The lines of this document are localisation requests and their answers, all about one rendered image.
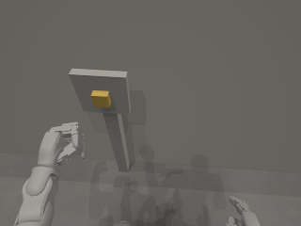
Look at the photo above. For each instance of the robot right hand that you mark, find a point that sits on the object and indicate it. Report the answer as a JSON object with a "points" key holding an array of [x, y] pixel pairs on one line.
{"points": [[247, 218]]}

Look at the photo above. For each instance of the panel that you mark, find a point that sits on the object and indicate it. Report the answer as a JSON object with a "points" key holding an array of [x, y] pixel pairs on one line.
{"points": [[84, 82]]}

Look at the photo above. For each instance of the robot left hand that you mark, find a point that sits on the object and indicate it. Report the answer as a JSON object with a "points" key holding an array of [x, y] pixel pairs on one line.
{"points": [[67, 138]]}

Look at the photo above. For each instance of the left robot forearm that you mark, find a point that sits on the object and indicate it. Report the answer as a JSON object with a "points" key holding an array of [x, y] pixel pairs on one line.
{"points": [[38, 193]]}

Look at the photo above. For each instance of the button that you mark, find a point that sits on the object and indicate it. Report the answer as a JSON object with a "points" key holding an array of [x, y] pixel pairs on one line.
{"points": [[101, 98]]}

